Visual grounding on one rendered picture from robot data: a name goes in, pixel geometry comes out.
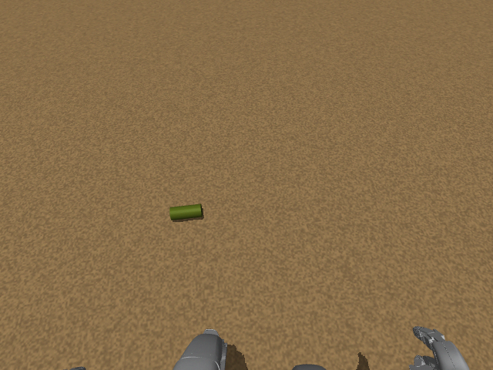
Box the can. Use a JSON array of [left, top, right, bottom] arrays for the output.
[[169, 204, 203, 220]]

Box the right robot hand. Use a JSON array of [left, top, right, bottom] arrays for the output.
[[409, 326, 470, 370]]

